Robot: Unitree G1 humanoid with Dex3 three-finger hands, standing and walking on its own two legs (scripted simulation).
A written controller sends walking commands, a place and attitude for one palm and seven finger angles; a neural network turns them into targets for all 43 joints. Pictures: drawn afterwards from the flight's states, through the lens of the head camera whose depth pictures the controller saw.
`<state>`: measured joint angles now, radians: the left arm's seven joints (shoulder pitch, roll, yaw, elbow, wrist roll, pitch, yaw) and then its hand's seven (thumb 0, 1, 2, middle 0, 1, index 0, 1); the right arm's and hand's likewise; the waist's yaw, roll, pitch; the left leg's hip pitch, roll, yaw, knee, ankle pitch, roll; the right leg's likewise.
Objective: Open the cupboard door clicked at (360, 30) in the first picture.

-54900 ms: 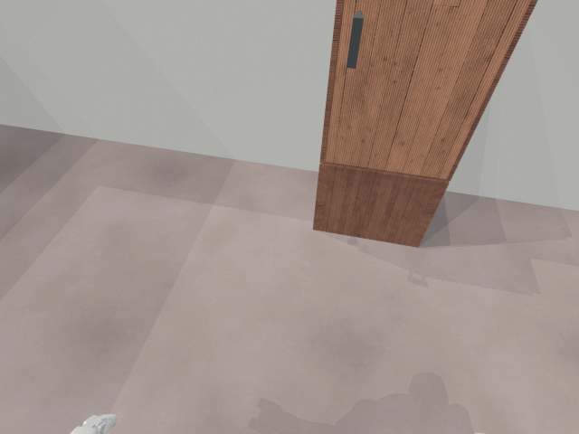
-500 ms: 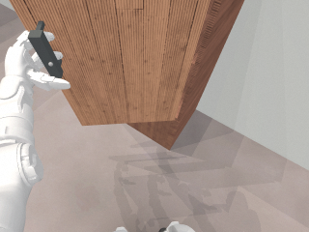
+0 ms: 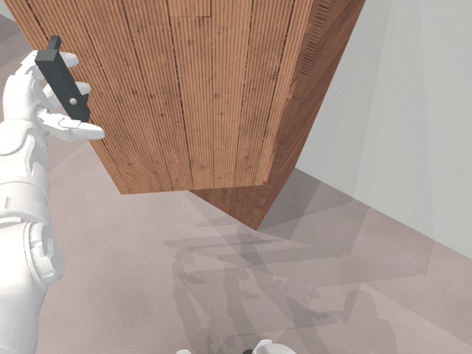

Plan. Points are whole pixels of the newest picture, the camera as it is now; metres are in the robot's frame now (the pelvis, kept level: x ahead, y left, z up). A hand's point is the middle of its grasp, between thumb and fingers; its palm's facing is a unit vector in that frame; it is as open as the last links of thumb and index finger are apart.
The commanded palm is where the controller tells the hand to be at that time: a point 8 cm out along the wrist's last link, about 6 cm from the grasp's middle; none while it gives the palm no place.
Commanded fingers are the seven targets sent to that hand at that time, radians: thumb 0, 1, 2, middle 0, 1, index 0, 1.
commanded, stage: close the thumb around the handle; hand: left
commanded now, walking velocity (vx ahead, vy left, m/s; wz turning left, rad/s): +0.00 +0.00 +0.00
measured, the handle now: (68, 80) +0.54 +0.24 +0.13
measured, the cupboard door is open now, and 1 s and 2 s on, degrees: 38 39 76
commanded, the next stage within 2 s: pull the door open along its arc in 0.68 s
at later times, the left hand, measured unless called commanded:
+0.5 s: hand (67, 103) +0.49 +0.23 +0.13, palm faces +0.04 -1.00 +0.00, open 7.1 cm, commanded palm +0.47 +0.28 +0.12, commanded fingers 0.00 0.90 0.90 -0.40 -1.35 -0.40 -1.35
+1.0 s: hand (76, 108) +0.48 +0.22 +0.13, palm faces +0.05 -1.00 +0.00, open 6.3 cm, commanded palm +0.44 +0.26 +0.12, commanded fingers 0.00 0.90 0.90 -0.40 -1.35 -0.40 -1.35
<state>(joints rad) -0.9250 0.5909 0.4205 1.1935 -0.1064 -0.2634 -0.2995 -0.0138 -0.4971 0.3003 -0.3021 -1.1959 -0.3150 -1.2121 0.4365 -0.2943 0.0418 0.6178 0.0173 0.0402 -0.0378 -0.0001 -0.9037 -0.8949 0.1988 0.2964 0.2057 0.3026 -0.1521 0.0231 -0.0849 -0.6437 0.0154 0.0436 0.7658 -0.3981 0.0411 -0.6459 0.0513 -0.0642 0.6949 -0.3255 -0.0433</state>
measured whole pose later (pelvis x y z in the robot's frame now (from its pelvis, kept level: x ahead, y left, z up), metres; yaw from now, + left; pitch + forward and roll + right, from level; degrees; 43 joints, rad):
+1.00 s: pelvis +0.00 +0.01 +0.00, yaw -1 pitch +15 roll -2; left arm -0.82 0.52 0.42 1.09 -0.14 -0.27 -0.27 0.01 0.67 0.81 -0.30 -1.33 -0.31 -1.32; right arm 0.45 -0.29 0.03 0.62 0.01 0.04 -0.02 0.00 -0.90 -0.89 0.20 0.30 0.21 0.30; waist -0.14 0.03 -0.10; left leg -0.62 0.01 0.06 0.76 -0.40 0.05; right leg -0.63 0.05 -0.04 0.69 -0.32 -0.03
